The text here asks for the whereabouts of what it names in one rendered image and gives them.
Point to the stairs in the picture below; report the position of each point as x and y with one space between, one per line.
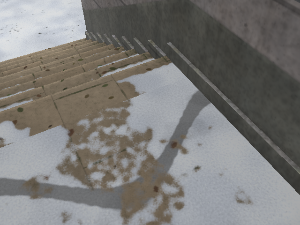
43 73

